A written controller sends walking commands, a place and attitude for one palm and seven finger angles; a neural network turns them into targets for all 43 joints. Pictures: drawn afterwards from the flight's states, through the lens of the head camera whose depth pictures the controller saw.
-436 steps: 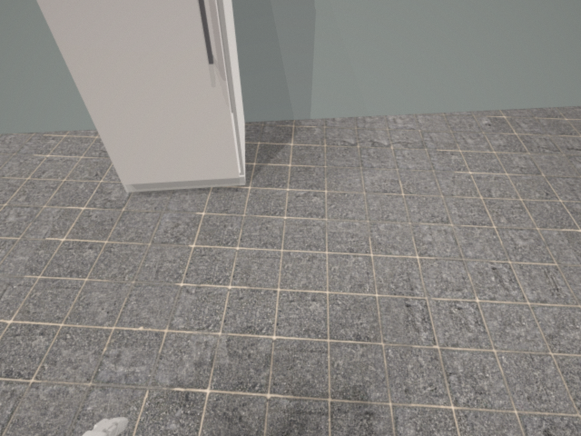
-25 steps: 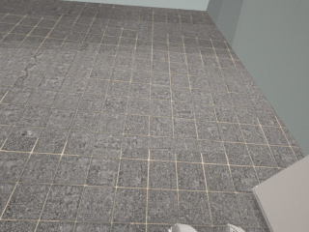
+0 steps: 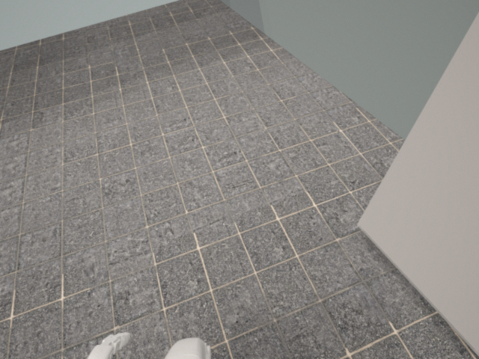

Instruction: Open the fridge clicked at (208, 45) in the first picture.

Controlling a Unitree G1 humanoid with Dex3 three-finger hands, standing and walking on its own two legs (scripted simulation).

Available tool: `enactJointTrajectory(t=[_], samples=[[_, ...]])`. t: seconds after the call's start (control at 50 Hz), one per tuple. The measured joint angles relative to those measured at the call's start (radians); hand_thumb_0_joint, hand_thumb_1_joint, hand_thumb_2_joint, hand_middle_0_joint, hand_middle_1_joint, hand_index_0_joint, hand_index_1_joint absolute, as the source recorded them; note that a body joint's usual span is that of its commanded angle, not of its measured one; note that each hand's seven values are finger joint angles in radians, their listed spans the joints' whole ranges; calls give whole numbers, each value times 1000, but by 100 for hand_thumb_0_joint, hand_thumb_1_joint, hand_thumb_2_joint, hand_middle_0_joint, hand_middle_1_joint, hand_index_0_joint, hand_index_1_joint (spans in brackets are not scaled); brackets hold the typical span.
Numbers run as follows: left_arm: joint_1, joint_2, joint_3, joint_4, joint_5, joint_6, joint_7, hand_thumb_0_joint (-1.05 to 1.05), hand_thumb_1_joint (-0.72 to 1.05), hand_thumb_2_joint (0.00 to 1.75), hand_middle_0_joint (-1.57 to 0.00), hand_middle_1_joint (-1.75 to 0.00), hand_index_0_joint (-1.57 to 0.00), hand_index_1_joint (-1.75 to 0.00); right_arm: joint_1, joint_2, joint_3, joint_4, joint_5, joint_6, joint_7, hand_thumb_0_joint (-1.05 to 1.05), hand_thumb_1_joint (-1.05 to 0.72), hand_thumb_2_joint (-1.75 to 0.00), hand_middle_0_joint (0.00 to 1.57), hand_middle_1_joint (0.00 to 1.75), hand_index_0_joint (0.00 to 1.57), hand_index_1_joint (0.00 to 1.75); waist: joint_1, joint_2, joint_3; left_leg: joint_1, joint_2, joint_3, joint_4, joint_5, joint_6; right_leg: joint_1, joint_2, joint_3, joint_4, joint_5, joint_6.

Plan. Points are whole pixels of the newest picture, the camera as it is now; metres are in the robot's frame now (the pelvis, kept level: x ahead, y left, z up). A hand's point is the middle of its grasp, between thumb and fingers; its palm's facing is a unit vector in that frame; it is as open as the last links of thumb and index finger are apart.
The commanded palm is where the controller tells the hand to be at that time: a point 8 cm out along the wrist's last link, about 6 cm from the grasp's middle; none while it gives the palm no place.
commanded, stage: turn to face it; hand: right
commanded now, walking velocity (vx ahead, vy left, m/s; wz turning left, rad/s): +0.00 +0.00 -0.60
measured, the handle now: out of the picture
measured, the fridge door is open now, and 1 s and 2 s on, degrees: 0 0 0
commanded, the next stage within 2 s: take the last steps up to it in 1.64 s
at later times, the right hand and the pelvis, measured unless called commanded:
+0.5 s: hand out of the picture +0.07 -0.16 -0.12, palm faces +0.27 +0.91 -0.31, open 7.3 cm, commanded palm none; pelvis +0.00 +0.06 +0.01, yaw -18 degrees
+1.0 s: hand out of the picture -0.13 -0.18 -0.18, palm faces +0.61 +0.75 -0.25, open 7.4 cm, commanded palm none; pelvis -0.02 +0.02 +0.00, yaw -36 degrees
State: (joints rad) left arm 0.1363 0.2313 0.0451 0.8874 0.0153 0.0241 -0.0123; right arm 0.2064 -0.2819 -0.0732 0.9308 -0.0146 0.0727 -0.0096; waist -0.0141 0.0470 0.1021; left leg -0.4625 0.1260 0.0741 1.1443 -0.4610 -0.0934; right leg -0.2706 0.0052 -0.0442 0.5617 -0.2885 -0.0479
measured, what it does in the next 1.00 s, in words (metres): steps on the spot, turning right: left foot, then right foot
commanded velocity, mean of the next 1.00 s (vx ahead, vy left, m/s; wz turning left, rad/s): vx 0.00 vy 0.00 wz -0.60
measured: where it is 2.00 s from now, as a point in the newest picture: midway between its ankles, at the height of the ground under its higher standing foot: outside the picture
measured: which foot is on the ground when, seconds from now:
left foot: up 0.00-0.34, down 0.36-0.86, up 0.88-1.00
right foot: down 0.00-0.36, up 0.38-0.84, down 0.86-1.00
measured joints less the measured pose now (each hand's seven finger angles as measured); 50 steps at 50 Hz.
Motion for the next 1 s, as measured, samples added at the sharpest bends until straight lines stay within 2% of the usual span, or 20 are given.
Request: enactJointTrajectory(t=[0.12,0.26,0.3,0.34,0.36,0.38,0.4,0.44,0.5,0.56,0.62,0.72,0.8,0.86,0.88,0.92,0.96,1.0], samples=[[32,-11,-4,9,0,7,-1,0,91,90,-21,-30,-20,-30,-42,9,5,-37,0,-15,5,0,-91,-90,19,30,20,30,15,-19,-21,-25,-16,-63,-45,88,-16,25,28,61,-89,59,-4],[74,-18,6,18,7,15,-4,0,90,90,-21,-30,-21,-30,-92,29,14,-67,7,-19,-2,0,-91,-90,19,30,20,30,52,-46,-30,53,-61,-80,-264,31,-12,-2,51,139,-80,71,17],[84,-13,11,23,8,20,-4,0,90,90,-21,-30,-21,-30,-104,39,20,-78,11,-26,-3,0,-91,-90,19,30,20,30,62,-60,-29,92,-81,-77,-353,31,-5,-18,57,164,-62,68,30],[95,-5,18,27,6,26,-4,0,90,90,-21,-30,-21,-30,-108,50,27,-89,15,-37,-2,0,-91,-90,19,30,20,30,67,-74,-32,149,-98,-70,-484,88,3,-39,67,190,-34,61,46],[103,-1,22,29,3,29,-4,0,90,90,-21,-30,-21,-30,-106,53,31,-97,15,-46,-2,0,-91,-90,20,30,20,30,66,-77,-36,185,-100,-64,-567,138,16,-55,75,201,-10,51,56],[103,9,29,35,-1,33,-4,0,90,90,-21,-30,-21,-30,-105,65,34,-96,11,-56,-5,0,-91,-90,20,30,20,30,65,-97,-31,195,-108,-48,-580,157,52,-73,71,208,40,12,62],[104,16,35,40,-2,39,-3,0,90,90,-21,-30,-20,-30,-100,74,41,-97,7,-60,-6,0,-91,-90,20,30,20,30,68,-108,-29,199,-105,-32,-572,155,80,-101,72,197,125,-70,71],[112,30,46,47,2,51,-5,0,91,90,-21,-30,-20,-30,-80,90,51,-97,3,-61,-9,0,-91,-90,20,30,20,30,70,-113,-35,219,-83,-4,-577,144,109,-165,76,155,334,-157,82],[113,48,55,57,8,61,-16,0,91,90,-20,-30,-20,-30,-47,105,55,-85,3,-58,-10,0,-91,-90,20,30,21,30,66,-111,-42,256,-56,27,-618,154,114,-221,42,101,556,-118,101],[110,56,57,61,8,63,-22,0,91,90,-20,-30,-20,-30,-22,111,56,-70,1,-59,-10,0,-91,-90,20,30,21,30,66,-105,-38,282,-35,65,-643,162,113,-230,0,82,617,-74,121],[98,58,55,67,7,70,-24,0,91,90,-20,-29,-20,-29,1,112,56,-59,-1,-63,-9,0,-91,-90,20,30,21,30,56,-94,-30,295,-17,102,-650,160,112,-214,-29,74,588,-73,134],[50,54,45,71,3,75,-24,0,91,90,-20,-29,-20,-29,40,99,51,-39,-8,-62,-7,0,-91,-90,20,30,21,30,28,-72,-10,296,12,161,-635,148,100,-163,-52,37,450,-113,137],[2,44,30,53,-2,61,-24,0,91,90,-20,-29,-20,-29,66,71,38,-20,-12,-53,-5,0,-91,-90,20,30,21,30,0,-45,4,280,37,202,-592,126,79,-93,-47,-16,264,-134,119],[-19,39,20,25,-3,38,-26,0,91,90,-20,-29,-20,-29,88,41,24,-6,-7,-44,-3,0,-91,-90,20,30,21,30,-11,-27,-3,252,64,234,-509,82,52,-10,-34,-52,63,-34,90],[-27,31,20,19,-1,26,-25,0,91,90,-20,-29,-20,-29,87,26,17,0,-2,-36,-1,0,-91,-90,20,30,21,30,-12,-7,-2,222,80,212,-439,58,41,-11,-17,-54,56,-34,55],[-35,19,10,7,-4,9,-23,0,91,90,-20,-29,-20,-29,74,4,10,13,0,-10,-5,0,-91,-90,20,30,21,30,-21,15,4,145,58,114,-256,-70,22,-24,-2,-45,86,-54,10],[-30,12,3,1,-2,0,-14,0,91,90,-20,-29,-20,-30,56,-4,5,20,0,6,-8,0,-91,-90,20,30,20,30,-19,9,-1,80,24,53,-111,-92,12,-15,-1,-23,65,-46,-4],[-20,7,-2,-1,-1,0,-3,0,91,90,-20,-30,-20,-30,33,-4,3,18,0,5,-4,0,-91,-90,20,30,20,30,-12,-2,-5,31,4,13,-30,-40,4,4,4,5,19,-15,-4]])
